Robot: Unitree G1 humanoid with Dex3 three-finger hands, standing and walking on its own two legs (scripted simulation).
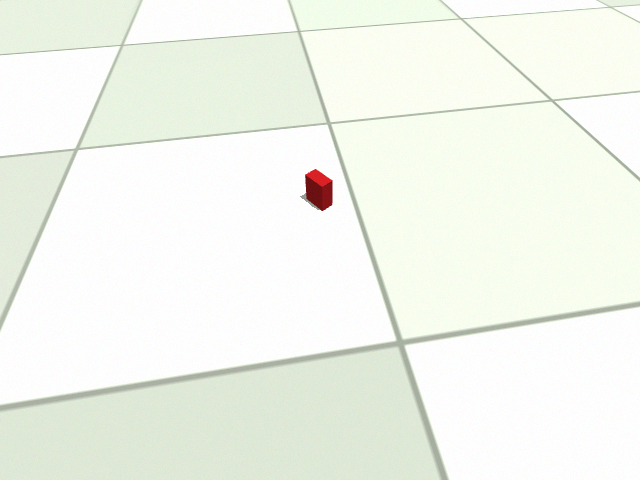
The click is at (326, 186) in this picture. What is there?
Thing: carton on end
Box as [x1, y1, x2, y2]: [305, 169, 332, 210]
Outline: 314,169 305,174 306,198 323,210 331,204 332,181 316,169
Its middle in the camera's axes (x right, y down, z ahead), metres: -0.01 -0.21 +1.78
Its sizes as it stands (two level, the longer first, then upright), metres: 0.114 0.062 0.146
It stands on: the floor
